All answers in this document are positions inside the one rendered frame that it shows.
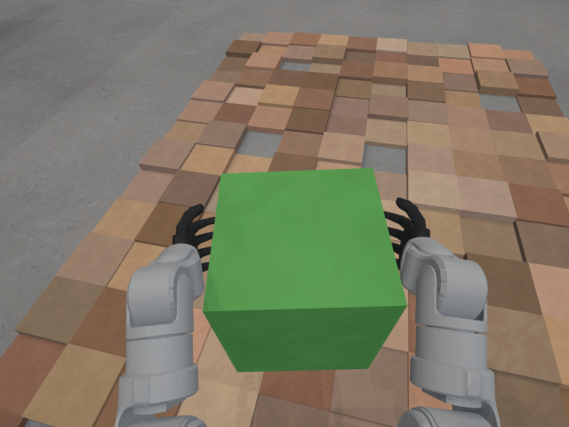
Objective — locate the robot left forearm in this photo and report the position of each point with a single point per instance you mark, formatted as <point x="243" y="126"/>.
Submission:
<point x="160" y="372"/>

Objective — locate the robot right forearm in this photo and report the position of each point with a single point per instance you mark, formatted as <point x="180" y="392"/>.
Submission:
<point x="450" y="361"/>

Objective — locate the carton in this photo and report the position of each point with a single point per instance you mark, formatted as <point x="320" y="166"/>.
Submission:
<point x="302" y="272"/>

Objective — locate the robot left hand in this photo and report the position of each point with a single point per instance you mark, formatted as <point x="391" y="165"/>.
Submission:
<point x="185" y="232"/>

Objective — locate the robot right hand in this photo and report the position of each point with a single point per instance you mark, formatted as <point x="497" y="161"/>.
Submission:
<point x="414" y="228"/>

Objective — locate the robot right upper arm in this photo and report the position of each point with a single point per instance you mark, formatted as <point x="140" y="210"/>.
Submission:
<point x="437" y="417"/>

